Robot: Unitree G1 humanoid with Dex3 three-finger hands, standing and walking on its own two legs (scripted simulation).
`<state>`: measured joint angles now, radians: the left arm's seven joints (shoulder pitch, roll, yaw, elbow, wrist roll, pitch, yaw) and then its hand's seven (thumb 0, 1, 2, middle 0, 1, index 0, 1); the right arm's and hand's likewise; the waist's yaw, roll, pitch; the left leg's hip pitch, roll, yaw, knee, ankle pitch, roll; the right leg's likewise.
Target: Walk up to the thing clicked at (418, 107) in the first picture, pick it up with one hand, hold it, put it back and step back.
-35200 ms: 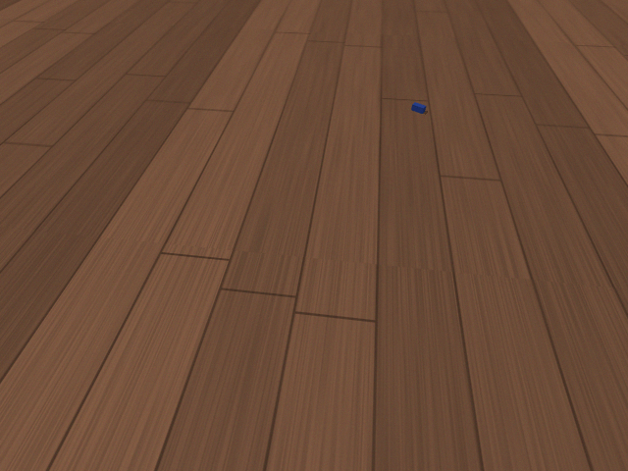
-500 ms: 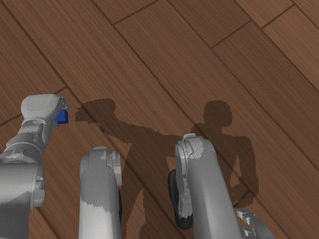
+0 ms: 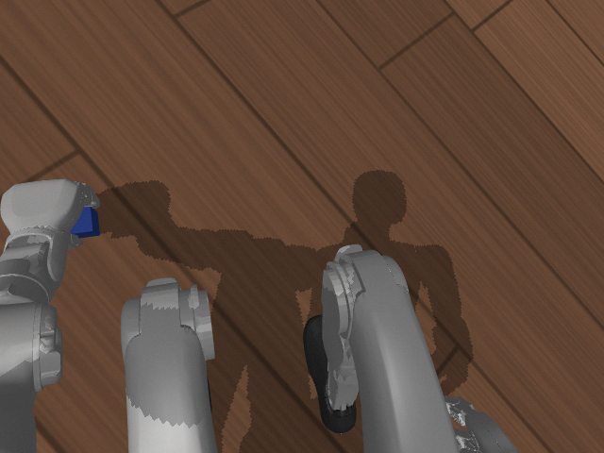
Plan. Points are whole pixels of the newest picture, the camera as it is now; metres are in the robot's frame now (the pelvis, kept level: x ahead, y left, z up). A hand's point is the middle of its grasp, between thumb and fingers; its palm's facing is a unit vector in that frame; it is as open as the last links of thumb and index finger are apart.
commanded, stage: rest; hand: left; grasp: from above
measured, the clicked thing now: (66, 224) +0.43 +0.28 -0.23
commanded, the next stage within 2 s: open in 1.46 s
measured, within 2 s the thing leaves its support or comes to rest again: neither
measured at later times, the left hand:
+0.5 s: hand (76, 231) +0.42 +0.27 -0.24, palm faces -0.44 -0.11 -0.89, open 6.8 cm
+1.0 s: hand (79, 232) +0.42 +0.28 -0.26, palm faces -0.45 -0.10 -0.89, open 6.7 cm
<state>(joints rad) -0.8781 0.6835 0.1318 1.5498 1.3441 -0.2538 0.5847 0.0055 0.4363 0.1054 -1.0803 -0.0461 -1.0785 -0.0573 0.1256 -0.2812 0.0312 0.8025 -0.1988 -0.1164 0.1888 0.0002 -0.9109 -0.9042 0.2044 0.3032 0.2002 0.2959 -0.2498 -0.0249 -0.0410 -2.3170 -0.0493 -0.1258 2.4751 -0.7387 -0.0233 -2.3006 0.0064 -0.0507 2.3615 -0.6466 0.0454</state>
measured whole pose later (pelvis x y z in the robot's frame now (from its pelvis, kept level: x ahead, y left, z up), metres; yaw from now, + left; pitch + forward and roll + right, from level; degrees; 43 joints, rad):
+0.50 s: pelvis +0.00 +0.00 -0.02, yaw -3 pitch +30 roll -10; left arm -0.89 0.80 0.20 1.69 1.39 -0.30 0.69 0.01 0.43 0.11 -1.08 -0.04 -1.08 -0.05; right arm 0.11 -0.29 0.11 0.82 -0.30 -0.17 0.26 0.00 -0.90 -0.90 0.20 0.30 0.20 0.30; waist -0.31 -0.06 0.03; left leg -2.34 -0.05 -0.18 2.58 -0.76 -0.02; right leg -2.31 0.02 -0.09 2.42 -0.64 0.06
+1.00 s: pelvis +0.00 +0.01 -0.03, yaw -5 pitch +28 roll -12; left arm -0.92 0.85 0.17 1.77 1.38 -0.29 0.73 0.00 0.43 0.09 -1.11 -0.02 -1.10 -0.03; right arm 0.08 -0.31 0.17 0.80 -0.32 -0.23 0.32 0.00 -0.91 -0.90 0.20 0.30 0.20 0.30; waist -0.33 -0.08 0.07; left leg -2.34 -0.05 -0.20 2.60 -0.77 -0.01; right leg -2.29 0.03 -0.11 2.42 -0.65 0.07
